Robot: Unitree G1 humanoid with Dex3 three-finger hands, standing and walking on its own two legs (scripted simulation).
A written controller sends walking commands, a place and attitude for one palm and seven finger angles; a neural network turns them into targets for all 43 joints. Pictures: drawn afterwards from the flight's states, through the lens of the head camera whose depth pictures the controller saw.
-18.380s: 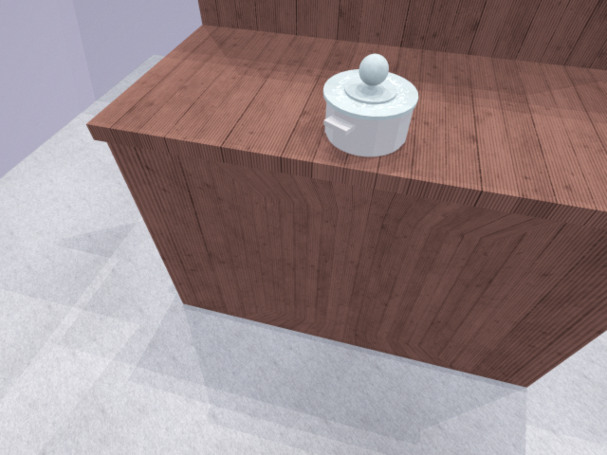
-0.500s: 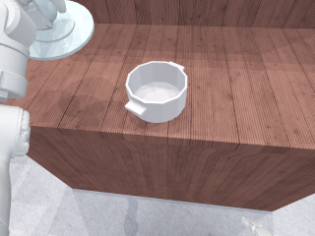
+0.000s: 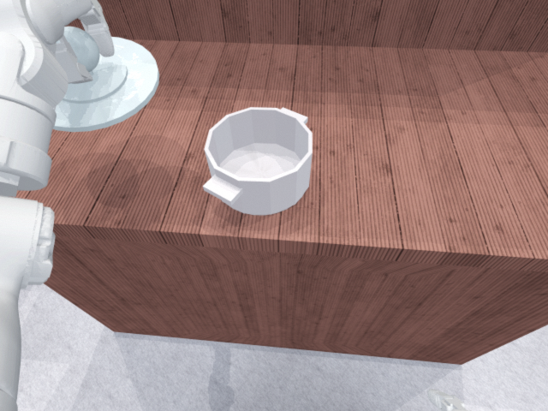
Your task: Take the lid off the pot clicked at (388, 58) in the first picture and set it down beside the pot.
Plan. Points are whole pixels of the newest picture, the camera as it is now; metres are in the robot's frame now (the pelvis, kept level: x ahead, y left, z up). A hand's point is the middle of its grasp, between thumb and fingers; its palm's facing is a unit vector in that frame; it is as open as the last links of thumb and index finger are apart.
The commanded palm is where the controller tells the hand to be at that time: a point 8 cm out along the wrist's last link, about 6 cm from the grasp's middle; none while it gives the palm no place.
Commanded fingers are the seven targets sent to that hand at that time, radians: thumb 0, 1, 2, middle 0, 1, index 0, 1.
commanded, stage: lower the lid onto the table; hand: left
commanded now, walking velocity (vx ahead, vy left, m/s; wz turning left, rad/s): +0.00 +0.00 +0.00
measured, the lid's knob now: (75, 50) +0.51 +0.24 +0.25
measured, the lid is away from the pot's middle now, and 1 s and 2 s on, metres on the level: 0.23 0.22 0.23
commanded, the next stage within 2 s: none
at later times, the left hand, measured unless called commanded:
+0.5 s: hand (79, 92) +0.46 +0.23 +0.23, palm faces -0.28 -0.07 -0.96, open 7.8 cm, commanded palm +0.46 +0.24 +0.30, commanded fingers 0.00 0.58 1.11 -0.77 -0.97 -0.80 -0.98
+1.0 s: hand (98, 107) +0.47 +0.23 +0.19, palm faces -0.31 -0.09 -0.95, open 7.8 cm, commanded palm +0.46 +0.24 +0.27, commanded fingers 0.00 0.58 1.11 -0.77 -0.97 -0.80 -0.98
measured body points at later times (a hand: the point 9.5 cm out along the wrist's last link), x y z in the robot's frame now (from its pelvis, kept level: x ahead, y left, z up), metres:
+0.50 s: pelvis -0.01 +0.00 +0.00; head +0.04 -0.01 +0.45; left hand +0.47 +0.23 +0.28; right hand +0.11 -0.26 -0.12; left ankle -0.02 +0.09 -0.74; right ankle -0.01 -0.14 -0.74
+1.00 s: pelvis +0.00 +0.00 +0.00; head +0.05 -0.01 +0.45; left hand +0.49 +0.23 +0.25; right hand +0.08 -0.27 -0.12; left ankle -0.02 +0.09 -0.74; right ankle -0.01 -0.14 -0.74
